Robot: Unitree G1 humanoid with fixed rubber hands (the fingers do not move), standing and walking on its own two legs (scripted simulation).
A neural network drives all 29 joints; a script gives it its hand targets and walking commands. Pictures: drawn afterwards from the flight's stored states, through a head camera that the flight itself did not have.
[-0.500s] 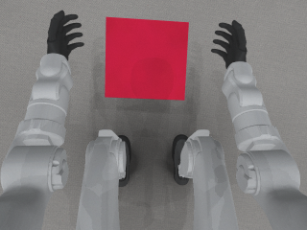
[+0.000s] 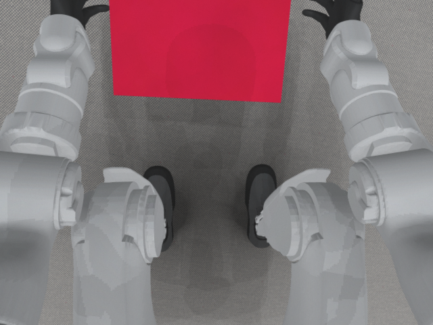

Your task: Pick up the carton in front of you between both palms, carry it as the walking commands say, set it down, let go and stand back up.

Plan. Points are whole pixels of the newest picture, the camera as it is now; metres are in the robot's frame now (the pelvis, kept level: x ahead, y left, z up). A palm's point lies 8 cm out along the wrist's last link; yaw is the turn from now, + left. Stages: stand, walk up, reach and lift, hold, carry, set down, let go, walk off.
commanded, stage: reach and lift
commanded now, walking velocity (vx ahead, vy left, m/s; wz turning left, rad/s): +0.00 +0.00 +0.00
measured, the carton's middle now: (200, 35) +0.51 +0.04 -0.24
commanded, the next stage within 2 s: none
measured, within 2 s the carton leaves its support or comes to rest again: leaves its support in 0.72 s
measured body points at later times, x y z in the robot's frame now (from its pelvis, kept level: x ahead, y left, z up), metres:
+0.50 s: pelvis +0.00 +0.00 +0.01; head +0.36 +0.03 +0.27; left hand +0.53 +0.19 -0.18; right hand +0.54 -0.12 -0.17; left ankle +0.12 +0.12 -0.33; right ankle +0.13 -0.12 -0.33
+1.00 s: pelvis +0.00 -0.01 +0.04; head +0.28 +0.04 +0.40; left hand +0.50 +0.20 -0.05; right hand +0.52 -0.11 -0.04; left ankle +0.12 +0.12 -0.33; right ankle +0.13 -0.13 -0.33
